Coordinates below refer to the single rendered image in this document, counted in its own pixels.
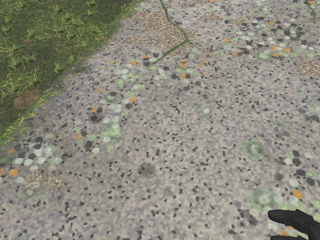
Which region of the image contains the right robot hand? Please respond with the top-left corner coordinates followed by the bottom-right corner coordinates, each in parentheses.
top-left (267, 209), bottom-right (320, 240)

